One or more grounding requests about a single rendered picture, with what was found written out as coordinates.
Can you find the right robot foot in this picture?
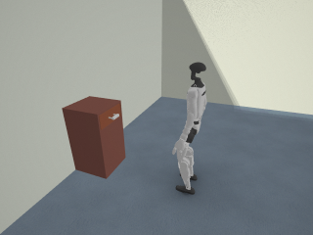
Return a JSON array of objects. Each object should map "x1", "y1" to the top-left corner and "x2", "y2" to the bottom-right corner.
[{"x1": 179, "y1": 173, "x2": 198, "y2": 181}]

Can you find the robot left upper arm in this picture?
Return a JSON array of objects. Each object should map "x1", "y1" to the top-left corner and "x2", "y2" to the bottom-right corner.
[{"x1": 187, "y1": 88, "x2": 199, "y2": 119}]

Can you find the cabinet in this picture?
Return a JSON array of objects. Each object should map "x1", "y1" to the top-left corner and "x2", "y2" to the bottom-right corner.
[{"x1": 62, "y1": 96, "x2": 126, "y2": 179}]

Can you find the handle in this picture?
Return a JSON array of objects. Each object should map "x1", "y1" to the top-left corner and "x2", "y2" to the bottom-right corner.
[{"x1": 109, "y1": 114, "x2": 119, "y2": 120}]

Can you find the robot right upper arm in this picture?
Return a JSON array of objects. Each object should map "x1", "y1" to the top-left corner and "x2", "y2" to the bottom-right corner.
[{"x1": 203, "y1": 83, "x2": 207, "y2": 106}]

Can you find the robot left forearm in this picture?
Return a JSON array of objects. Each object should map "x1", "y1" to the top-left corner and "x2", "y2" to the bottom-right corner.
[{"x1": 179, "y1": 114, "x2": 195, "y2": 142}]

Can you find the drawer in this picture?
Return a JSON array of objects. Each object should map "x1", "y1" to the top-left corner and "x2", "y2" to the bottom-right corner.
[{"x1": 99, "y1": 104, "x2": 121, "y2": 130}]

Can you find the robot left hand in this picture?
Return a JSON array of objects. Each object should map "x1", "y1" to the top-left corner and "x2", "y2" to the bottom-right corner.
[{"x1": 172, "y1": 139, "x2": 185, "y2": 158}]

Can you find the humanoid robot torso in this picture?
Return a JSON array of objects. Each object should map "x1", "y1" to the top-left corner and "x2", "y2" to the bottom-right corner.
[{"x1": 186, "y1": 85, "x2": 206, "y2": 135}]

